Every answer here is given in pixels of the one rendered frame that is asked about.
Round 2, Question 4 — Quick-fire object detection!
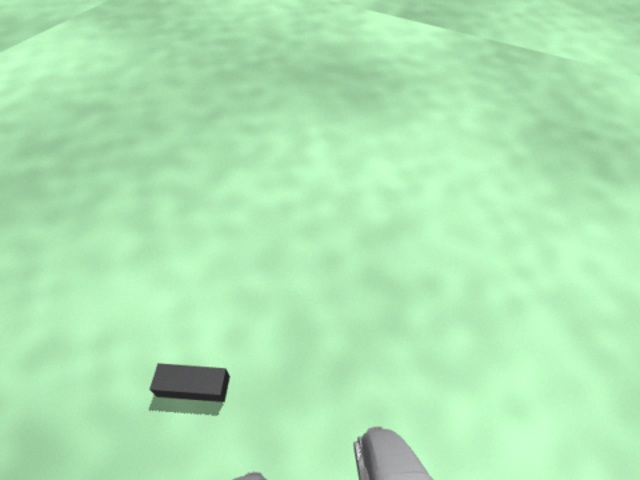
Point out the carton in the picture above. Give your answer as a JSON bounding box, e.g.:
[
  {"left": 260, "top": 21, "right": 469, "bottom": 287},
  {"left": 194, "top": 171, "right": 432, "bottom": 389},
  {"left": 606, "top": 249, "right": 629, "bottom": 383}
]
[{"left": 149, "top": 363, "right": 230, "bottom": 402}]

